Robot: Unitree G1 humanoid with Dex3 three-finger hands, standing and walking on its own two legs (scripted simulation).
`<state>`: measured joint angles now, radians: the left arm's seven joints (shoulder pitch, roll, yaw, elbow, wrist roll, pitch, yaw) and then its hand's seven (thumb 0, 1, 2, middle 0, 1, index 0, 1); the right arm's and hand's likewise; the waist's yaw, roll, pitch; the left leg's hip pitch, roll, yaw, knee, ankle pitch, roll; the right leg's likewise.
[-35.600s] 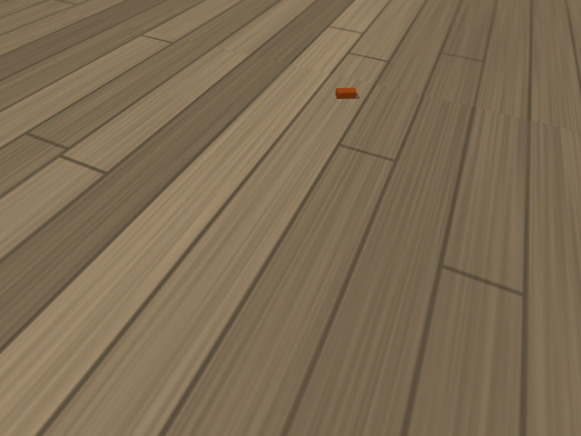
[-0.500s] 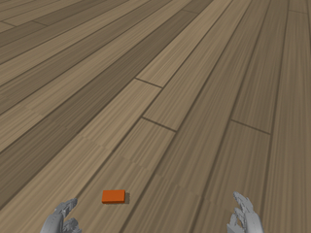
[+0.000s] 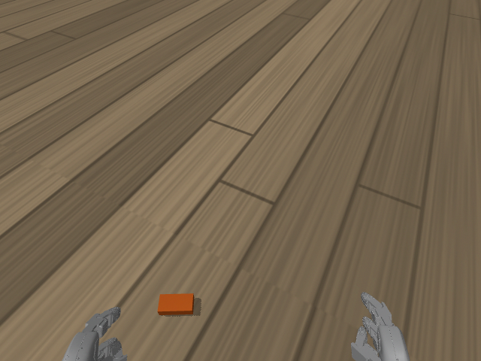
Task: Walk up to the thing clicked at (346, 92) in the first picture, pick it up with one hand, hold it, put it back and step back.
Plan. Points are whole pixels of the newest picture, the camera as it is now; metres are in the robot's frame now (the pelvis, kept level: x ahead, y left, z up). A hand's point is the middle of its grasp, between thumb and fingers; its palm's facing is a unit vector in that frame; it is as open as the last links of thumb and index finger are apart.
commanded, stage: home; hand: left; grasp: from above
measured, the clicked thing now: (176, 304) +0.47 +0.21 -0.69
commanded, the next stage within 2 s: stand in 0.76 s
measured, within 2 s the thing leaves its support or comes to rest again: neither
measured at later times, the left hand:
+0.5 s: hand (123, 359) +0.16 +0.18 -0.05, palm faces +0.04 -0.98 -0.20, open 7.4 cm
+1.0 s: hand out of the picture +0.15 +0.21 -0.08, palm faces +0.01 -0.95 -0.32, open 7.4 cm
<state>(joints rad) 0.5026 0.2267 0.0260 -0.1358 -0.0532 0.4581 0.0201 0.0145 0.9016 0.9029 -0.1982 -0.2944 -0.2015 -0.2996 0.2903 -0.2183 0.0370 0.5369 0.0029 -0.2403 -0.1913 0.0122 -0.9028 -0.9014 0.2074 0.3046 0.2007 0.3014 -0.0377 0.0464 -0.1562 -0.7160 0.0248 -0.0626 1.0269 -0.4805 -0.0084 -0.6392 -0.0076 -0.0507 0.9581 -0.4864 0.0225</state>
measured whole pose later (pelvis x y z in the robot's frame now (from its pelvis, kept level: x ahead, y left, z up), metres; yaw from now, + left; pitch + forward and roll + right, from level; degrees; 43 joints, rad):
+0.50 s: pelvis +0.00 +0.00 +0.00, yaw +0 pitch +10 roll -3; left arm 0.51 0.23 0.02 -0.14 -0.05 0.45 0.02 0.01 0.90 0.90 -0.20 -0.30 -0.20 -0.30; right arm 0.29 -0.22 0.03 0.53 0.00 -0.23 -0.18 0.01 -0.90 -0.90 0.21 0.30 0.20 0.30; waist -0.04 0.05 -0.16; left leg -0.71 0.02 -0.06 1.03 -0.49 -0.01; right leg -0.63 -0.01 -0.05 0.96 -0.49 0.02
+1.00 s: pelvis -0.01 +0.00 +0.02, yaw +0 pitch +3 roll +0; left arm 0.25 0.28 0.01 0.39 0.05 0.14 0.03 0.01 0.90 0.90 -0.20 -0.30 -0.20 -0.30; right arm 0.19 -0.27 0.01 0.74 -0.09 -0.08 -0.05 0.01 -0.90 -0.90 0.21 0.30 0.20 0.30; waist 0.02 -0.01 0.00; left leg -0.53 -0.01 -0.02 0.90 -0.42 0.01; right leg -0.49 -0.05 -0.02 0.89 -0.45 0.03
